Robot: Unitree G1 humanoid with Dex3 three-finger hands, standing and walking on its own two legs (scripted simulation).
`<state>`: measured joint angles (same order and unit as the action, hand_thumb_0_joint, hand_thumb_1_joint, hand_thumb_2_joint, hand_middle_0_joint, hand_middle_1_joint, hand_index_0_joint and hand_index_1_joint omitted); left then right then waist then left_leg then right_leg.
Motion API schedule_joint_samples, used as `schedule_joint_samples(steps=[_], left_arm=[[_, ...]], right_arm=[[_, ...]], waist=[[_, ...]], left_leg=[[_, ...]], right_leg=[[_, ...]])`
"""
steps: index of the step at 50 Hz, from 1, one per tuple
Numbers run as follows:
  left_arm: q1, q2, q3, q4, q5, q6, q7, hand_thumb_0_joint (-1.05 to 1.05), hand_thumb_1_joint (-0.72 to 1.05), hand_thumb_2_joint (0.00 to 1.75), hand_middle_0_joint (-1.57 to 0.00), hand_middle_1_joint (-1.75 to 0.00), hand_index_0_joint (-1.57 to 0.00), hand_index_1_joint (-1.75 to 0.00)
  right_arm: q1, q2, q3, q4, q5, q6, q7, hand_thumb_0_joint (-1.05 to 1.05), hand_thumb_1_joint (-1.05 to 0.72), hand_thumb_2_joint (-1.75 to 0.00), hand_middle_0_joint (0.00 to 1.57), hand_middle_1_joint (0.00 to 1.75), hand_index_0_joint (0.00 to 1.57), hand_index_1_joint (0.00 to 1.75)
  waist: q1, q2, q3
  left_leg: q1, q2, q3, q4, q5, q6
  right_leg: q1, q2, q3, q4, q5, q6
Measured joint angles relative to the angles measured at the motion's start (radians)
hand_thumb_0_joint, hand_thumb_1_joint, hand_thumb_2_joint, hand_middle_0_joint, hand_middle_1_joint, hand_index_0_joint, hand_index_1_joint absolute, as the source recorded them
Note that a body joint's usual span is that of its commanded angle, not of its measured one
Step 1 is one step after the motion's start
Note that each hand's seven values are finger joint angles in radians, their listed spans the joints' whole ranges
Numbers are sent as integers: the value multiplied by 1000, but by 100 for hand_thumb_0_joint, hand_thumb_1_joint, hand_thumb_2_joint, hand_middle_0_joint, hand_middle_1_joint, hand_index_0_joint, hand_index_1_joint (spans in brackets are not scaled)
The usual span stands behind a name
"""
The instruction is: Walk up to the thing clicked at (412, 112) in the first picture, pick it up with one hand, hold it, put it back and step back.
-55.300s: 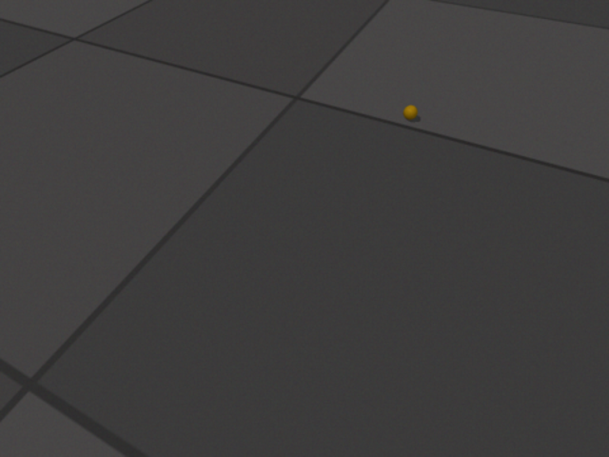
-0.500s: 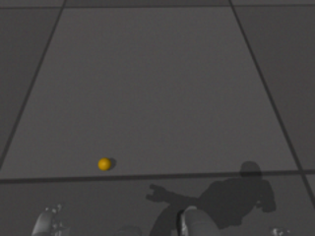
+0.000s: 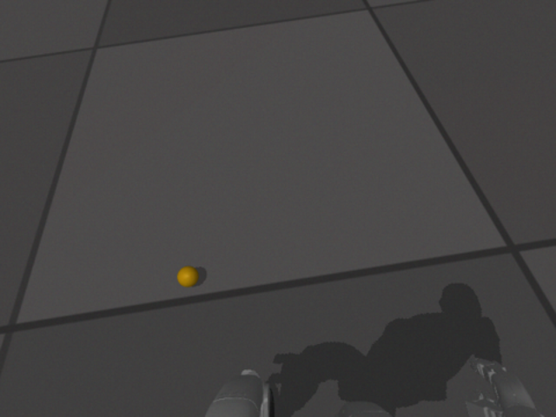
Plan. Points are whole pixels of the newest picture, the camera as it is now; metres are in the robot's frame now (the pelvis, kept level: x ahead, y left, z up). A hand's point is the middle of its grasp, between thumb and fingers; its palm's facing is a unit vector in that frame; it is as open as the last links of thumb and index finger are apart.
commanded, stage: step back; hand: left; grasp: from above
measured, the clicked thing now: (188, 276) +0.62 +0.42 -0.71
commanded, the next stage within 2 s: stand in 1.98 s
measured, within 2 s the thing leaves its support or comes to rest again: neither
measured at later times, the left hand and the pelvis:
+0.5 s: hand out of the picture -0.06 +0.27 -0.14, palm faces +0.07 -0.93 -0.35, open 7.4 cm; pelvis -0.17 +0.01 +0.01, yaw +5 degrees
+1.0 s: hand out of the picture -0.28 +0.26 -0.12, palm faces +0.06 -0.89 -0.46, open 7.4 cm; pelvis -0.33 -0.02 +0.01, yaw +3 degrees
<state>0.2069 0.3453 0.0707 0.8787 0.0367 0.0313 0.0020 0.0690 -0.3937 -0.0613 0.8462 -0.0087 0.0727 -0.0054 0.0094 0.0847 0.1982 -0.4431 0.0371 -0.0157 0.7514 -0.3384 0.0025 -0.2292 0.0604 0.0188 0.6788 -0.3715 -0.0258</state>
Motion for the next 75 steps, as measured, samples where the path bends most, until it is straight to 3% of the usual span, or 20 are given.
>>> schedule_joint_samples(steps=[3, 6, 13, 17, 19, 23, 28, 35, 37, 39, 42, 46, 49, 53, 55, 59, 65, 69, 72, 75], left_arm=[[22, -2, -2, -14, 4, 6, 0, 0, 90, 90, -21, -30, -21, -30], [9, -9, 4, -26, 1, 14, 5, 0, 90, 90, -21, -30, -21, -30], [-90, -5, 7, -118, 5, 1, 21, 0, 90, 90, -21, -30, -21, -30], [-130, 15, -2, -140, -6, 10, 21, 0, 90, 90, -21, -30, -21, -30], [-140, 36, -3, -128, -10, 23, 20, 0, 90, 90, -21, -30, -21, -30], [-107, 24, -1, -66, -13, 49, 21, 0, 90, 90, -21, -30, -20, -30], [-55, 40, 12, -44, -28, 44, 11, 0, 90, 90, -21, -30, -21, -30], [-1, 58, 7, -3, -18, 22, 16, 0, 90, 90, -21, -30, -20, -30], [5, 52, 2, 16, -15, 13, 16, 0, 90, 90, -21, -30, -20, -30], [-4, 15, -6, 38, -5, 8, 13, 0, 91, 90, -21, -30, -20, -30], [28, 7, -12, 28, 3, 7, 2, 0, 90, 90, -21, -30, -20, -30], [37, 6, -7, 25, 6, 11, 11, 0, 90, 90, -21, -30, -21, -30], [13, 10, -1, 4, 15, -1, 12, 1, 90, 90, -21, -30, -21, -30], [-33, 26, 7, -28, 21, -15, 2, 0, 90, 90, -21, -30, -21, -30], [-46, 52, 10, -32, 16, -10, 0, 0, 90, 90, -21, -30, -21, -30], [-7, 57, 5, 22, 1, 5, -7, 0, 90, 90, -21, -30, -20, -30], [17, 63, 5, 67, -10, -12, -32, 0, 90, 90, -21, -30, -20, -30], [5, 23, 0, 92, -2, -35, -21, 0, 90, 90, -21, -30, -20, -30], [7, 8, -8, 82, 2, -49, -21, 0, 90, 90, -21, -30, -20, -30], [3, -2, -16, 80, 1, -53, -18, 0, 90, 90, -21, -30, -21, -30]], right_arm=[[34, 12, 0, 30, 2, 11, -2, 1, -90, -90, 20, 29, 20, 30], [83, -1, 3, 37, 9, -2, -7, 1, -90, -90, 20, 29, 20, 30], [164, -26, 3, 65, -2, -4, -24, 1, -90, -90, 20, 29, 20, 30], [167, -13, 5, 65, -9, -12, -15, 1, -90, -90, 20, 29, 20, 30], [154, 12, 3, 69, -17, -17, -8, 1, -90, -90, 20, 29, 20, 30], [161, 22, 9, 57, -40, -18, 11, 1, -90, -90, 20, 29, 20, 30], [141, 36, 19, 44, -41, -20, 2, 1, -90, -90, 20, 30, 21, 30], [26, 15, 13, -37, -28, -25, 2, 1, -90, -90, 20, 30, 21, 30], [-3, 1, 12, -50, -22, -17, 4, 0, -90, -90, 20, 30, 21, 30], [-22, -25, 3, -38, -15, -5, 3, 0, -90, -90, 20, 30, 21, 30], [3, -5, 0, -5, -7, 18, -6, 0, -90, -90, 20, 29, 20, 30], [60, 0, 8, 12, 3, 10, -3, 0, -90, -90, 20, 29, 20, 30], [112, -11, 8, 31, -2, -4, -3, 0, -90, -90, 20, 29, 20, 30], [175, -12, 2, 84, -18, -19, 5, 1, -90, -90, 20, 29, 20, 30], [182, 16, -4, 116, -28, -36, 6, 1, -90, -90, 20, 29, 20, 30], [215, 42, 5, 131, -40, -59, 13, 1, -90, -90, 20, 29, 20, 30], [200, 44, 12, 120, -41, -80, 17, 1, -90, -90, 20, 30, 21, 30], [171, 17, 6, 114, -27, -66, 10, 1, -90, -90, 20, 30, 21, 30], [156, 16, 7, 118, -24, -62, 3, 1, -90, -90, 20, 29, 20, 30], [144, 8, 7, 118, -21, -76, 6, 1, -90, -90, 20, 29, 20, 30]], waist=[[33, -51, -34], [13, -50, -60], [-11, -37, -26], [-26, -67, -1], [-21, -130, 17], [-47, -109, -15], [-14, -114, -60], [29, -103, -16], [36, -80, -7], [19, 9, 15], [52, -22, -29], [46, -57, -72], [30, -45, -92], [13, -42, -103], [18, -103, -87], [-11, -121, -131], [-15, -128, -138], [-14, -52, -117], [9, -62, -124], [15, -66, -123]], left_leg=[[-45, -118, -75, 274, -121, -6], [-42, -166, -139, 411, -90, -10], [114, -115, -106, 209, -165, -34], [211, -72, -34, -39, -108, -4], [228, -102, -1, -81, -48, 15], [200, -61, -17, -76, -18, 32], [164, -30, -11, -173, 84, 22], [58, 0, 40, -143, 150, 14], [17, 17, 49, -100, 154, 0], [-4, 50, -8, -70, 157, 5], [-59, -58, -71, 131, -92, -1], [-60, -147, -127, 386, -102, -6], [24, -119, -122, 315, -93, -18], [188, -51, -48, -19, -153, -12], [253, -79, -14, -148, -40, -2], [264, -68, -16, -163, -29, 23], [272, -38, -7, -179, -19, -11], [238, 13, -45, -69, -82, -13], [174, -27, -33, 57, -191, 0], [149, -34, -2, 26, -175, 10]], right_leg=[[-31, -44, 49, -18, 39, -10], [-53, -61, 37, -82, 102, -3], [-139, -74, -30, -84, 175, -3], [-196, -94, -59, -37, 198, 11], [-217, -123, -30, -5, 207, 19], [-280, -5, 61, 292, -107, 23], [-260, 69, 144, 559, -79, 25], [-40, -30, 64, 162, -112, 66], [26, -41, 31, -15, -48, 50], [45, 6, -13, -50, -13, 25], [-7, -33, 14, -19, 4, 8], [-40, -84, 28, -63, 61, 12], [-73, -90, -1, -64, 81, 15], [-107, -104, -62, -20, 72, 18], [-126, -137, -38, 41, 37, 19], [-170, -86, -5, 175, -90, 21], [-103, -86, -2, 10, -14, 16], [-41, -33, -43, -92, 118, 17], [-48, -49, -35, -79, 96, 4], [-38, -69, -35, -91, 94, 13]])
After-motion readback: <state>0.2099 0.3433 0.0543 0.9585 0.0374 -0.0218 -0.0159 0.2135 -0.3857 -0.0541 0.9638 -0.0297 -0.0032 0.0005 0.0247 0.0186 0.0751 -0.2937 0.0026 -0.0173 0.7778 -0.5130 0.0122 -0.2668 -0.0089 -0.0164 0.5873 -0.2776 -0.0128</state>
